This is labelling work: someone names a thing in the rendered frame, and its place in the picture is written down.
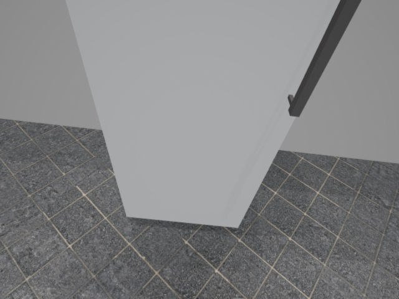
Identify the handle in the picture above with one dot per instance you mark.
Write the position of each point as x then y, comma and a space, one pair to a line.
335, 30

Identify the fridge door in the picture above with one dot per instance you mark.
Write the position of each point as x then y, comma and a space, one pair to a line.
192, 96

